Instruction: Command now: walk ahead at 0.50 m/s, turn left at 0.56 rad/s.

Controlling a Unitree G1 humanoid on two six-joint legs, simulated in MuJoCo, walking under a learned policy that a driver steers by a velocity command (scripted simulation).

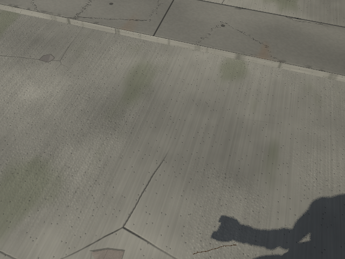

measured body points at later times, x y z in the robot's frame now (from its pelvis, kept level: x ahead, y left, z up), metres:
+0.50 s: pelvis +0.28 -0.04 +0.00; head +0.30 -0.04 +0.45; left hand +0.26 +0.25 -0.11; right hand +0.50 -0.27 -0.10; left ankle +0.28 +0.12 -0.67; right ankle +0.29 -0.15 -0.75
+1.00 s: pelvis +0.51 +0.09 +0.00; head +0.53 +0.10 +0.45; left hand +0.57 +0.39 -0.12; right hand +0.64 -0.17 -0.11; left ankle +0.47 +0.19 -0.75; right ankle +0.59 -0.06 -0.67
